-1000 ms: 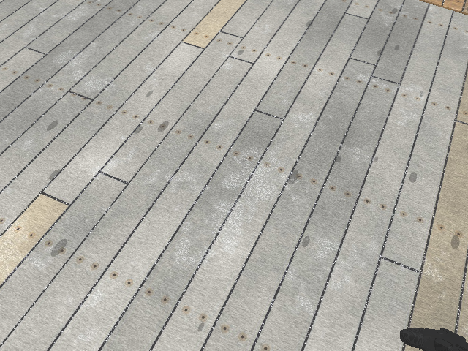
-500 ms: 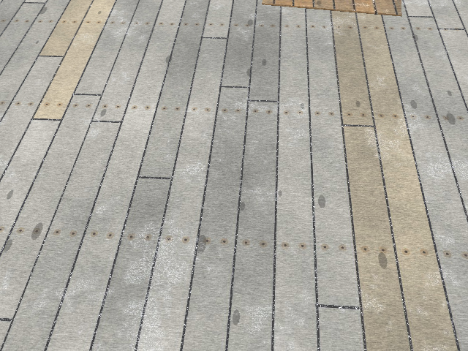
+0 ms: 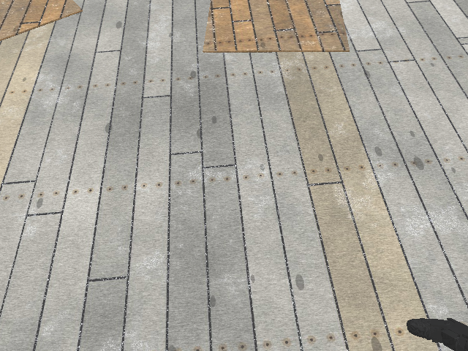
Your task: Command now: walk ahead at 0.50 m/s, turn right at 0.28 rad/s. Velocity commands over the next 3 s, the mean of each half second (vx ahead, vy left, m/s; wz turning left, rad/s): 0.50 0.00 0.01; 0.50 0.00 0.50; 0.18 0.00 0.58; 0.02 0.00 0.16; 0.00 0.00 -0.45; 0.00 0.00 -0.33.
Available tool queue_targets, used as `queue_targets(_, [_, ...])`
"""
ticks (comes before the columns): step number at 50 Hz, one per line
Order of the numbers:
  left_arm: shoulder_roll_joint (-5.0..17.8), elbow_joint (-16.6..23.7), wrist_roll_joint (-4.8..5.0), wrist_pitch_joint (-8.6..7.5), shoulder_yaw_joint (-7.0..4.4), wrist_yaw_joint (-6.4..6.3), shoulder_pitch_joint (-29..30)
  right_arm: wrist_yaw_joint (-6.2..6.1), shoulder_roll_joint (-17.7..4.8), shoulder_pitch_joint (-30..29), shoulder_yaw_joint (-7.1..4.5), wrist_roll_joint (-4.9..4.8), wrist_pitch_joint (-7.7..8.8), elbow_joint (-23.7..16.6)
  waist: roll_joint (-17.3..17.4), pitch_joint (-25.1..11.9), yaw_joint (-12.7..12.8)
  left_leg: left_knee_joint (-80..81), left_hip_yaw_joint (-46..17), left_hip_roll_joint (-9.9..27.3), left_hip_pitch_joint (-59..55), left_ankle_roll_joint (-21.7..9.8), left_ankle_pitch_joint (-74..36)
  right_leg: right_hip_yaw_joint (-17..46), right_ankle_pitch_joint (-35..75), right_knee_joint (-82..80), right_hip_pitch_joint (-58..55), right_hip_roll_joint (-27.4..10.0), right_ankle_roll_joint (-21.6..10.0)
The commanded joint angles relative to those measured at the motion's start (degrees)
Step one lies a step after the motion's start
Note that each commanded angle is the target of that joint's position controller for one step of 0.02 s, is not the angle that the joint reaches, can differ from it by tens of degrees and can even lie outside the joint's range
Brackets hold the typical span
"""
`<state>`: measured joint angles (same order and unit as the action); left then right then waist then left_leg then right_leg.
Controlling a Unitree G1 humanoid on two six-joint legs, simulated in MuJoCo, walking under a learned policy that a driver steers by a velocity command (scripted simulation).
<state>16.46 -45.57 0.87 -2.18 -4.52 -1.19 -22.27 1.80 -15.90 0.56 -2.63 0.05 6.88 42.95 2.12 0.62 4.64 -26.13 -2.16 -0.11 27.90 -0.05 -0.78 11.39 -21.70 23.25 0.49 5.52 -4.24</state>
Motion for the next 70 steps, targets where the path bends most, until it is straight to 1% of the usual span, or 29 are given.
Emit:
queue_targets(1, [5.6, 3.1, -0.55, -0.16, -0.79, 0.1, 0.8, -0.51, -10.2, 10.3, -3.37, 0.97, 1.65, -1.1, -8.3, -9.0, -8.1, -0.9, -3.2, 4.8, -21.9, -6.1, 0.9, 6.1, 35.5, 15.1, 5.9, -11.0, -4.1])
queue_targets(2, [2.7, 3.7, 0.08, -0.66, 0.25, 0.16, -5.0, -0.61, -15.5, 19.3, -4.99, 1.63, 1.29, 0.6, 4.0, -18.7, -8.5, -0.6, -23.0, 16.2, -43.7, -14.4, 7.2, -0.7, 21.1, 35.2, 23.7, -3.0, 0.9])
queue_targets(3, [2.4, 2.9, 0.45, -1.29, 0.73, 0.21, -8.2, 0.31, -13.2, 22.3, -4.65, 0.19, 0.78, 2.8, 13.8, -19.8, -8.1, 7.6, -40.5, 21.7, -49.4, -17.4, 19.5, -0.6, -11.9, 46.0, 36.0, 0.3, 2.5])
queue_targets(4, [7.2, 3.3, 1.01, -1.51, -0.24, 0.32, -2.6, 0.32, -8.9, 20.3, -3.4, -1.35, 0.57, 2.5, 7.6, -11.5, -9.3, 9.0, -37.5, 20.7, -44.1, -15.0, 28.5, 1.2, -9.3, 50.2, 42.1, -3.1, 2.0])
queue_targets(6, [7.7, 5.3, 0.06, -1.94, -0.46, 0.4, 6.1, 0.04, -6.3, 13.1, -2.26, -0.39, -0.47, 1.3, 0.6, -0.8, -7.8, 12.3, -24.1, 16.2, -28.8, -12.2, 21.0, -3.6, -0.4, 46.5, 41.6, -7.6, 1.9])
queue_targets(7, [7.0, 5.4, -0.47, -2.15, -0.56, 0.62, 6.7, 0.0, -5.3, 12.5, -1.78, 0.3, -0.36, 1.3, 1.4, 0.5, -6.6, 12.9, -19.9, 14.5, -24.2, -11.6, 11.7, -4.1, 2.1, 43.3, 38.7, -9.6, 1.9])
queue_targets(10, [3.9, 5.2, -0.23, -1.73, -0.12, 0.79, 5.4, -0.24, -5.5, 12.4, -1.55, 0.16, -0.09, 2.3, 3.8, -0.8, -4.8, 16.6, -14.4, 12.5, -20.6, -12.8, 6.3, -6.4, 5.1, 38.1, 35.7, -11.6, 2.9])
queue_targets(15, [1.6, 8.7, -1.09, -2.53, 1.01, 0.99, 15.7, -1.28, -8.6, 16.4, -2.25, -1.08, -0.97, 4.3, 1.6, 1.2, -7.1, 18.3, -8.4, 10.0, -19.7, -12.3, -1.6, -8.6, 18.4, 18.6, 35.6, -10.8, 5.3])
queue_targets(21, [2.5, 11.0, -0.08, -3.94, 0.95, 2.56, 24.7, -2.09, -9.1, 22.8, -2.34, -1.88, -2.66, 6.7, 2.3, 1.9, -9.1, 13.6, -10.2, 11.1, -22.8, -10.5, -1.3, -8.5, 24.2, 5.5, 29.0, -7.0, 5.5])
queue_targets(23, [4.4, 10.8, 0.02, -4.43, 0.31, 2.69, 23.3, -2.48, -10.0, 22.6, -2.75, -1.82, -3.23, 6.8, 3.5, 1.2, -7.2, 10.6, -12.4, 12.3, -24.5, -9.4, -2.2, -8.2, 20.7, 3.3, 25.1, -6.7, 4.3])
queue_targets(25, [7.9, 8.0, -0.47, -4.75, -1.44, 2.01, 13.0, -2.54, -9.3, 21.3, -2.48, -1.49, -3.46, 6.2, 2.9, -4.8, -1.5, -0.5, -10.3, 8.7, -21.1, -6.9, -9.6, -9.0, 19.6, 1.0, 8.6, -6.9, 1.4])
queue_targets(26, [11.6, 6.9, -1.56, -4.72, -2.53, 1.37, 3.2, -2.38, -6.2, 19.8, -1.32, -0.4, -3.27, 4.1, -1.5, -13.3, 3.0, -16.2, -7.7, 4.8, -11.8, -4.8, -0.5, -0.8, 19.4, 4.0, -7.3, -16.1, -2.3])
queue_targets(27, [15.6, 5.4, -1.39, -3.73, -3.46, 1.44, -0.9, -2.23, 0.3, 28.4, 0.61, -0.91, -2.37, 3.1, -17.6, -22.5, 0.1, -35.5, -1.5, -2.6, 8.5, -1.3, 30.4, 21.3, 13.1, 1.6, -26.9, -30.5, -10.8])
queue_targets(28, [10.6, 5.2, -1.1, -3.28, -2.39, 1.51, -1.6, -2.31, -4.8, 26.8, -0.5, -2.33, -2.06, 3.5, -15.8, -21.5, 1.5, -44.0, -5.4, 0.1, 15.0, -1.2, 34.7, 28.7, 0.8, -3.6, -23.8, -30.4, -11.1])
queue_targets(29, [7.3, 5.5, -0.85, -3.31, -1.33, 1.37, 1.9, -2.39, -8.8, 21.2, -1.78, -2.91, -2.13, 2.3, -11.2, -12.3, 1.7, -46.1, -5.3, 2.5, 17.7, -1.5, 29.7, 20.3, -0.7, -5.4, -16.3, -27.7, -8.5])
queue_targets(32, [3.3, 4.8, -1.66, -3.83, 0.07, 1.78, 9.4, -2.26, -6.7, 17.2, -2.31, -1.42, -3.37, 1.2, -8.5, -1.3, -2.5, -41.2, -4.2, 7.2, 11.1, -1.0, 20.6, 3.4, 15.9, -10.3, 2.9, -21.5, -5.6])
queue_targets(37, [5.7, 2.5, -1.34, -4.73, -1.16, 1.45, 12.1, -1.63, -3.3, 14.8, -1.78, -1.33, -5.6, -1.6, -6.3, 1.5, -5.2, -32.8, -3.4, 8.8, 11.7, 0.9, 12.7, -6.9, 21.3, -16.2, 7.4, -21.8, -7.6])
queue_targets(42, [8.4, 0.7, -0.99, -4.02, -1.98, 0.79, 10.1, 0.25, -2.5, 6.7, -1.0, -1.21, -4.92, -4.2, -4.9, 3.0, -2.4, -17.3, 0.6, 7.5, 8.4, -0.2, -0.5, -17.3, 24.5, -16.3, 5.7, -19.9, -5.3])
queue_targets(46, [10.8, -1.1, 0.31, -2.67, -2.78, 0.67, 6.9, 1.24, -3.7, 1.1, -1.24, -1.23, -5.26, -7.4, -4.3, 4.1, -1.3, -11.5, 2.8, 6.1, 9.0, -2.6, 3.5, -19.7, 26.7, -13.4, -1.7, -22.5, -3.4])
queue_targets(48, [12.2, -1.4, 0.83, -1.89, -3.22, 0.55, 7.1, 1.45, -5.2, 1.9, -2.0, -1.02, -5.57, -8.3, -5.6, 2.6, -2.8, -10.7, 5.7, 3.4, 5.2, -4.7, 9.3, -21.5, 40.6, -7.5, -4.4, -22.8, -2.3])
queue_targets(50, [12.5, -0.7, 1.33, -0.69, -3.15, 0.16, 8.9, 1.04, -9.2, 14.1, -4.52, -0.69, -5.75, -5.6, -5.2, -3.9, -10.1, -5.9, 9.3, -2.7, -11.1, -7.5, 7.8, -24.6, 58.0, 11.9, -2.0, -19.4, 0.6])
queue_targets(51, [10.7, 0.0, 0.23, -0.87, -2.39, -0.08, 7.5, -0.1, -13.8, 22.4, -6.49, -0.6, -6.16, -3.7, -0.7, -9.1, -13.5, -4.5, 2.6, -0.2, -27.5, -10.1, -3.4, -25.0, 45.4, 28.2, 9.6, -16.7, 4.3])
queue_targets(52, [2.3, 3.4, -2.83, -1.97, 0.38, 0.46, 1.5, -0.82, -21.3, 19.9, -7.4, -0.31, -6.05, -4.7, 16.3, -14.8, -5.8, -3.1, -27.6, 16.7, -47.3, -21.6, -13.7, -22.1, -11.4, 50.6, 35.8, -5.0, 9.1])
queue_targets(53, [6.7, 2.6, -1.2, -3.5, 0.16, 1.09, 4.2, -0.39, -17.6, 21.1, -6.19, -0.19, -5.4, -7.5, 8.4, -26.0, -10.1, 2.7, -40.1, 21.6, -49.9, -25.9, -13.7, -8.0, -17.9, 58.8, 38.7, -3.6, 8.7])
queue_targets(54, [9.3, 4.2, 0.95, -3.95, -0.55, 1.3, 9.9, -0.04, -14.3, 18.8, -5.15, -0.07, -4.75, -7.5, 3.9, -19.8, -10.8, 3.0, -31.0, 19.5, -45.6, -23.0, -18.0, -6.5, -13.2, 58.7, 42.1, -6.3, 7.3])
queue_targets(56, [8.5, 3.9, -0.86, -3.83, -0.43, 0.09, 11.6, -0.5, -10.4, 13.1, -4.27, -1.38, -4.54, -7.6, -1.5, -9.0, -7.1, 3.5, -19.7, 14.1, -30.1, -17.7, -19.7, -7.2, -5.6, 49.2, 40.3, -10.4, 6.7])
queue_targets(58, [9.2, 4.2, -1.26, -2.14, -0.83, -0.35, 10.1, -1.06, -10.3, 9.8, -4.02, 0.57, -4.88, -9.0, 1.1, -7.0, -3.7, 6.3, -18.0, 13.6, -18.4, -18.6, -25.3, -6.8, -3.3, 46.1, 32.6, -10.6, 7.2])
queue_targets(63, [5.5, 4.8, -1.81, -0.57, 0.32, -0.51, 11.9, -2.74, -12.0, 9.8, -4.7, -0.66, -6.04, -8.5, 0.9, -9.2, -3.2, 5.2, -12.6, 9.0, -13.9, -15.3, -26.2, -7.8, 6.7, 29.5, 28.7, -7.3, 9.3])
queue_targets(70, [6.6, 7.4, -1.0, 0.12, 0.16, 0.43, 19.4, -3.52, -11.3, 10.4, -4.5, -0.88, -8.39, -8.4, 5.3, -6.6, -5.4, 2.5, -20.2, 7.2, -15.3, -11.9, -6.6, -5.4, 8.7, 15.0, 25.7, -3.7, 9.0])
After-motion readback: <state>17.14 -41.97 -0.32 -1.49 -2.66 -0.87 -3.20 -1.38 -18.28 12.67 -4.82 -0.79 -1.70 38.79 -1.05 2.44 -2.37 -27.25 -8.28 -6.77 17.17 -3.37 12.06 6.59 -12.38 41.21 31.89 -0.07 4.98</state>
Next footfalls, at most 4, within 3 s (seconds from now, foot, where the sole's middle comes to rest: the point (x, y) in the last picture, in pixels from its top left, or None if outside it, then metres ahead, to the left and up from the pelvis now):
0.02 left None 0.18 0.12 -0.77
0.52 right None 0.46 -0.12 -0.77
1.02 left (203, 287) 0.66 0.21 -0.77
1.48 right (248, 235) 0.85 0.08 -0.77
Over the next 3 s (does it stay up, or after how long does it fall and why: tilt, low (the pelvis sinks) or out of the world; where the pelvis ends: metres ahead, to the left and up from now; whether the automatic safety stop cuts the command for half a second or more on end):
stays up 0.74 0.16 0.01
